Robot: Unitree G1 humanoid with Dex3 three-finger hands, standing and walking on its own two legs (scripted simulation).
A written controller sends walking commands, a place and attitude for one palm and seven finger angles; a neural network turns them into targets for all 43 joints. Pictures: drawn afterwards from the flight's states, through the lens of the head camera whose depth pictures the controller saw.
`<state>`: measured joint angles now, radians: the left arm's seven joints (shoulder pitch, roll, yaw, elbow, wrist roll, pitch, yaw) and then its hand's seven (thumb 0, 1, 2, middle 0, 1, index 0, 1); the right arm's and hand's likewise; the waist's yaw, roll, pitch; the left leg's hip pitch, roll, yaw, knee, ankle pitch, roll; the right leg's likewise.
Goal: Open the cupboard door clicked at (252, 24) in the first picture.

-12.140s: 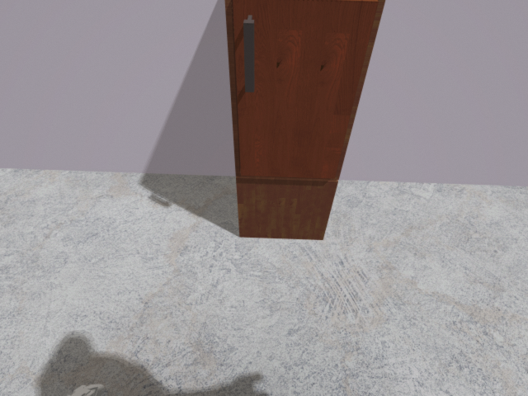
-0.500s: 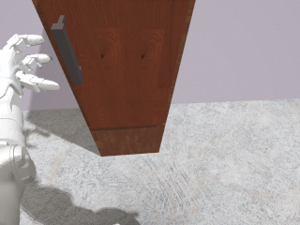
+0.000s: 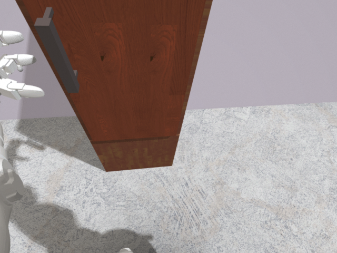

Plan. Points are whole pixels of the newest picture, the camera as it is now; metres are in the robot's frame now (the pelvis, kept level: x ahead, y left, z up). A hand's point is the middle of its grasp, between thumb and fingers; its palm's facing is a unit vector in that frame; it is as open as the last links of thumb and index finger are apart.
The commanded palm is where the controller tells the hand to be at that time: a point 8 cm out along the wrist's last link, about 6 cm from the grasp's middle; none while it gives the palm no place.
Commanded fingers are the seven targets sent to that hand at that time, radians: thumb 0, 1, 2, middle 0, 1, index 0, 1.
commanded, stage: move the hooked fingers beside the handle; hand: left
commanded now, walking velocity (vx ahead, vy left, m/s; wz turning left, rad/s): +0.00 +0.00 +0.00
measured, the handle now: (62, 54) +0.54 +0.21 +0.14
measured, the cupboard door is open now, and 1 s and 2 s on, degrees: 0 0 0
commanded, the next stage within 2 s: slide the fingers in behind the handle in 1.28 s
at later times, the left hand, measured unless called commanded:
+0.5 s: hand (26, 68) +0.49 +0.27 +0.15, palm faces +0.07 -1.00 +0.01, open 14.0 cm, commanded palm +0.46 +0.32 +0.14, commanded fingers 0.00 -0.50 0.30 -0.30 -1.20 -0.30 -1.20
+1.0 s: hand (24, 71) +0.47 +0.27 +0.15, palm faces +0.10 -1.00 +0.00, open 14.0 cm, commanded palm +0.45 +0.32 +0.14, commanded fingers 0.00 -0.50 0.30 -0.30 -1.20 -0.30 -1.20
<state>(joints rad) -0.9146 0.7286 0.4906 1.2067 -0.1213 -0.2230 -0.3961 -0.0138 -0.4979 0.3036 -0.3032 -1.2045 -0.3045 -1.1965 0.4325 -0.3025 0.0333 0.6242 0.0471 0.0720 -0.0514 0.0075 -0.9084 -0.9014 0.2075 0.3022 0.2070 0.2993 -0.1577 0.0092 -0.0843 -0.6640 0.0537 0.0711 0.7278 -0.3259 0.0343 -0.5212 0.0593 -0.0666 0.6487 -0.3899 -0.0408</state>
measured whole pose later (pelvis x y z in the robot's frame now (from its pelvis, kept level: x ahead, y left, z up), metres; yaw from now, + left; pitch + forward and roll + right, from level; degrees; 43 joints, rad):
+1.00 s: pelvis -0.02 +0.01 +0.00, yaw +1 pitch +14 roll -3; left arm -0.95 0.67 0.45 1.22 -0.12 -0.26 -0.33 -0.01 -0.50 0.30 -0.30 -1.20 -0.31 -1.20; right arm 0.41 -0.30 0.04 0.63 0.04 0.05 -0.05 0.01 -0.91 -0.90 0.21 0.30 0.21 0.30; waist -0.16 0.02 -0.08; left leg -0.69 0.04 0.06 0.76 -0.32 0.05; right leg -0.54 0.05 -0.08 0.69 -0.39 -0.03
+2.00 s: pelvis -0.02 +0.01 +0.00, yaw +1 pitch +12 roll -3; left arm -0.92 0.56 0.39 1.16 -0.14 -0.23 -0.27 -0.01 -0.50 0.30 -0.30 -1.20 -0.30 -1.20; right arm 0.41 -0.28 0.04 0.64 0.04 0.04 -0.03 0.01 -0.91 -0.90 0.21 0.30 0.21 0.30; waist -0.14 0.03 -0.09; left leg -0.66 0.04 0.06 0.76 -0.33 0.05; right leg -0.51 0.04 -0.07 0.69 -0.40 -0.03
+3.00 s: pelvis -0.01 +0.00 +0.00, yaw +1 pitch +12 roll -2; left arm -0.92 0.47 0.36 1.14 -0.12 -0.23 -0.18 -0.01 -0.50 0.30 -0.30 -1.20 -0.30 -1.20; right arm 0.41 -0.28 0.03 0.65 0.03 0.02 -0.02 0.01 -0.91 -0.90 0.21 0.30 0.21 0.30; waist -0.14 0.03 -0.09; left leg -0.64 0.04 0.06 0.75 -0.32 0.03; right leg -0.51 0.05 -0.07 0.69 -0.41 -0.04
